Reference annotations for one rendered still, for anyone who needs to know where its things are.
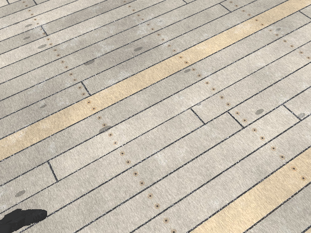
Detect left robot hand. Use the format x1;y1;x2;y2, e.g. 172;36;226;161
0;209;48;233

